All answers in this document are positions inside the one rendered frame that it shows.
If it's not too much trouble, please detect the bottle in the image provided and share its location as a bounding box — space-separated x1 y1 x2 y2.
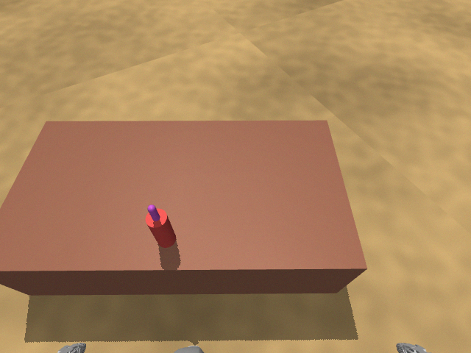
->
146 204 176 248

